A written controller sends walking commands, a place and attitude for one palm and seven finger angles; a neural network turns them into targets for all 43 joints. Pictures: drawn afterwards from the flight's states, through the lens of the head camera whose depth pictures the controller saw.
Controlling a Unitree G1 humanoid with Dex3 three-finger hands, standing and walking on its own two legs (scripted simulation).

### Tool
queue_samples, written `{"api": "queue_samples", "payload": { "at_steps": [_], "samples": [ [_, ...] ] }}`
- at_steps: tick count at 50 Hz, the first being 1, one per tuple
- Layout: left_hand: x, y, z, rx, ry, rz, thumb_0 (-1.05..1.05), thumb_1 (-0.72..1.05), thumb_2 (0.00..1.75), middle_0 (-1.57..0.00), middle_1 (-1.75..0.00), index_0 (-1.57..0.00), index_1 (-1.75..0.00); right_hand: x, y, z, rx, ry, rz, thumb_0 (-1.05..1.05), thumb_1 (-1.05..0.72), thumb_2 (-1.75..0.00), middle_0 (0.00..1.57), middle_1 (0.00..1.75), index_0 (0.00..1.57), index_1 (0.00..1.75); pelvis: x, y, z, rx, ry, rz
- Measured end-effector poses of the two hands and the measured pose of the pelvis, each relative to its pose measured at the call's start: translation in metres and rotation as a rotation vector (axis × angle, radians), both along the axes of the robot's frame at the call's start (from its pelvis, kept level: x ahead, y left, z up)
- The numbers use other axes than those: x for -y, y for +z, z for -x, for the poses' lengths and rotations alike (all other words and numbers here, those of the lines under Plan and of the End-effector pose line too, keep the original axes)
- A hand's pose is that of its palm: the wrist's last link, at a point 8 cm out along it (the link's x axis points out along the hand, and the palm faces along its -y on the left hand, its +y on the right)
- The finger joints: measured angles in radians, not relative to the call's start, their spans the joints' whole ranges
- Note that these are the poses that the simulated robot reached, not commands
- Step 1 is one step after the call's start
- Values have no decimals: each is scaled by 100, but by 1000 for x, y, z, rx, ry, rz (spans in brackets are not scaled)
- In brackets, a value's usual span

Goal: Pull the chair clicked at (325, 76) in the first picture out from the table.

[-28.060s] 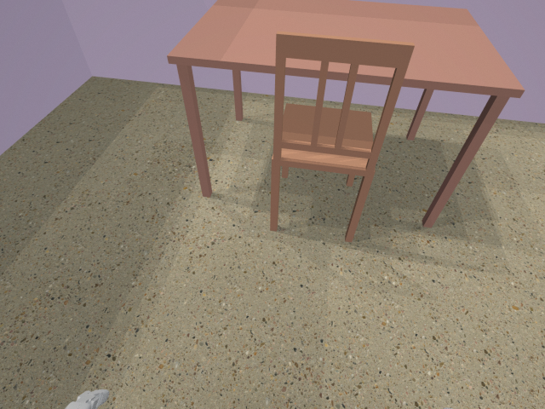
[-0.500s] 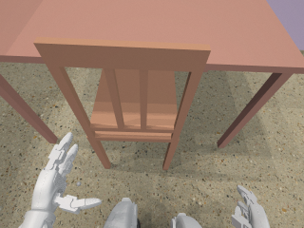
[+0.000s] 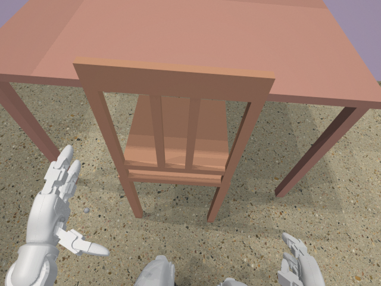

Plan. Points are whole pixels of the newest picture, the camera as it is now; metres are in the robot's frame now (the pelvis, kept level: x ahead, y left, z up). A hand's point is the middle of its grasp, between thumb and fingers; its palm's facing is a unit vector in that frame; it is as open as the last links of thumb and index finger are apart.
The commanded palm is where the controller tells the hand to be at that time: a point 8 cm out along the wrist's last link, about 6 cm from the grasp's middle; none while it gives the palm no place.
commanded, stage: raise the hand toward the chair's back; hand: left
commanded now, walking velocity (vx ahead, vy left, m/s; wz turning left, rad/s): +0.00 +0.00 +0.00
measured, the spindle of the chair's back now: (158, 135) +0.47 +0.12 -0.02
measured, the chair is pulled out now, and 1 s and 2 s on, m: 0.00 0.00 0.00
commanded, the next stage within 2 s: aim the fingers beside a spindle in 0.50 s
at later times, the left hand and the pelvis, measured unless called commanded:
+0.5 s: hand (98, 215) +0.24 +0.19 +0.04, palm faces +0.02 -1.00 -0.06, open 16.9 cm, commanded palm +0.22 +0.25 +0.04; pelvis +0.00 -0.01 +0.01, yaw +0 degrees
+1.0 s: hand (114, 204) +0.27 +0.17 +0.03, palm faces +0.04 -1.00 -0.05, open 16.9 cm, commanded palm +0.25 +0.22 +0.03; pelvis +0.01 -0.02 -0.01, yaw +0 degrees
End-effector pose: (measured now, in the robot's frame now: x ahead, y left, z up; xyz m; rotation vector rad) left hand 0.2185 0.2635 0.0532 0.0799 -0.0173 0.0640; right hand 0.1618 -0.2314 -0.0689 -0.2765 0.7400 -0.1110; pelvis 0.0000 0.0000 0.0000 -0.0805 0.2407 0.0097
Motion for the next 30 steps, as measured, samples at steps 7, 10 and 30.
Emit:
{"api": "queue_samples", "payload": {
  "at_steps": [7, 10, 30],
  "samples": [
    [6, -16, -3, -130, -54, 46, -1, -50, 30, -6, -8, -6, -8, 12, 2, 19, -25, -59, 6, 2, -90, -89, 21, 30, 21, 30, 0, 5, 1, 6, -10, -4],
    [10, -9, 1, -100, -47, 37, -1, -50, 30, -6, -8, -6, -8, 16, 6, 23, -21, -66, 16, 2, -90, -89, 21, 30, 20, 30, 1, 7, -1, 8, -13, -8],
    [16, -1, 0, -32, -3, 9, -1, -50, 30, -7, -8, -6, -8, 18, 1, 0, 21, -19, -16, 2, -90, -89, 21, 30, 20, 30, 14, 4, -3, 0, -4, -18]
  ]
}}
